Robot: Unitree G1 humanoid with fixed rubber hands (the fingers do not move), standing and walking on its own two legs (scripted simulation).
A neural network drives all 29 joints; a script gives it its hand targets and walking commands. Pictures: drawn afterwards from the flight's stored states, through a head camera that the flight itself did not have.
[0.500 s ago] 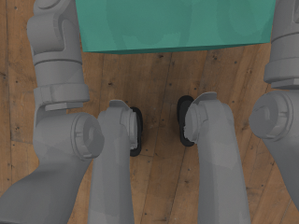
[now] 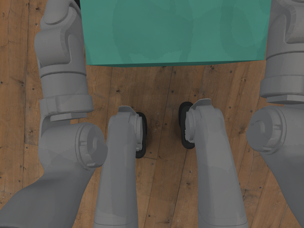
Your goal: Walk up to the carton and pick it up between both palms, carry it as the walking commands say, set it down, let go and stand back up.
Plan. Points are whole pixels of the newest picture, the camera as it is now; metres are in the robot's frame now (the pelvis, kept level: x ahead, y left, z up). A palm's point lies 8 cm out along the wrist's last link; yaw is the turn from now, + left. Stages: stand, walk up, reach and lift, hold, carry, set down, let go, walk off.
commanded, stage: reach and lift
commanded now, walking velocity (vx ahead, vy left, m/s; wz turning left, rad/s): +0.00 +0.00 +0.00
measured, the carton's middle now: (167, 3) +0.55 -0.03 -0.16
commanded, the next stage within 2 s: none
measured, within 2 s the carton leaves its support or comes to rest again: neither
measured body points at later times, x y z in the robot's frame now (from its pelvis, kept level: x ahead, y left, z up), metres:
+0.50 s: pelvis +0.00 +0.00 +0.05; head +0.31 -0.02 +0.37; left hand +0.53 +0.15 -0.01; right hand +0.53 -0.20 -0.03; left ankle +0.13 +0.11 -0.50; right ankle +0.16 -0.11 -0.50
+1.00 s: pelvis +0.06 +0.00 +0.13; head +0.23 -0.03 +0.54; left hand +0.51 +0.15 +0.11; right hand +0.50 -0.20 +0.08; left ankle +0.13 +0.11 -0.50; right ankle +0.16 -0.11 -0.50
